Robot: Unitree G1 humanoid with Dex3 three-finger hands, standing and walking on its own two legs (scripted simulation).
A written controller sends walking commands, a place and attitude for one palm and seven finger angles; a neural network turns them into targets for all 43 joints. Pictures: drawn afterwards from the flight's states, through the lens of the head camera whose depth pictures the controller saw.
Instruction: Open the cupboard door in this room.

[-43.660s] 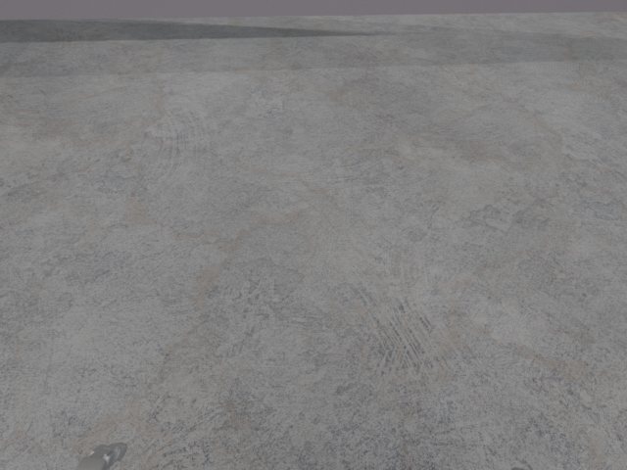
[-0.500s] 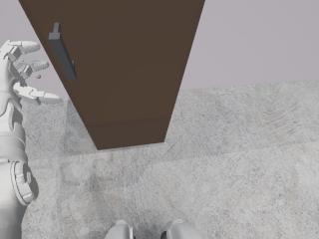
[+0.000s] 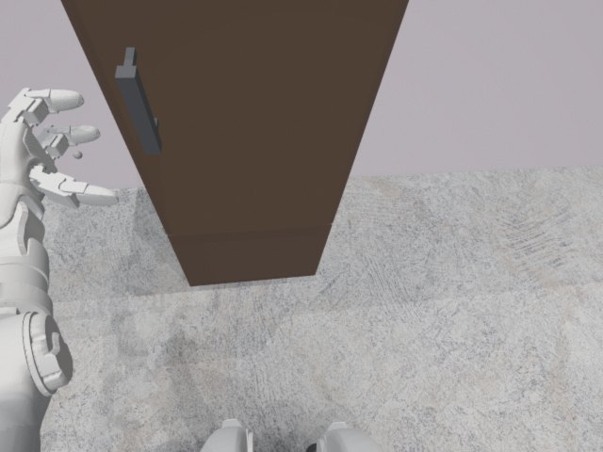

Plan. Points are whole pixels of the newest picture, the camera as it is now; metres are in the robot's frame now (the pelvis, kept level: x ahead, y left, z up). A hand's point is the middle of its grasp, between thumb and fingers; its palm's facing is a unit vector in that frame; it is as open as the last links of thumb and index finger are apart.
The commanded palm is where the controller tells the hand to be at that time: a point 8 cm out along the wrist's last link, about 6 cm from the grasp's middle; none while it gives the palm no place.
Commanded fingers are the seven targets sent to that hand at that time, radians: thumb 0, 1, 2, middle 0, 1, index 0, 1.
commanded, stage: move the hooked fingers beside the handle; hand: left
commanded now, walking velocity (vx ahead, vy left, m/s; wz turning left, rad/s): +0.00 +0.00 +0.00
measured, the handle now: (142, 104) +0.56 +0.20 +0.09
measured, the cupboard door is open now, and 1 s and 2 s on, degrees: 0 0 0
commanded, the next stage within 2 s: slide the fingers in behind the handle in 0.24 s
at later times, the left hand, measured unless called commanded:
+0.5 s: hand (97, 143) +0.49 +0.25 +0.09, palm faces +0.07 -1.00 +0.00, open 14.0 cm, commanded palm +0.46 +0.29 +0.09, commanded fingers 0.00 -0.50 0.30 -0.30 -1.20 -0.30 -1.20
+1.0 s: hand (119, 145) +0.48 +0.22 +0.09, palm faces +0.08 -1.00 +0.00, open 14.0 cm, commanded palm +0.46 +0.26 +0.09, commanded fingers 0.00 -0.50 0.30 -0.30 -1.20 -0.30 -1.20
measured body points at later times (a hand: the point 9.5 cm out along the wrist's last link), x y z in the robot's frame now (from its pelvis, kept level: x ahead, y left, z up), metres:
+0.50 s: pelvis +0.00 +0.00 +0.00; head +0.11 +0.03 +0.44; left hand +0.48 +0.30 +0.09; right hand +0.00 -0.27 -0.11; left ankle +0.00 +0.08 -0.69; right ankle -0.01 -0.11 -0.69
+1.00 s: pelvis +0.00 -0.01 +0.00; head +0.10 +0.02 +0.44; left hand +0.47 +0.27 +0.09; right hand +0.03 -0.27 -0.11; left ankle +0.00 +0.08 -0.69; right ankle -0.01 -0.11 -0.69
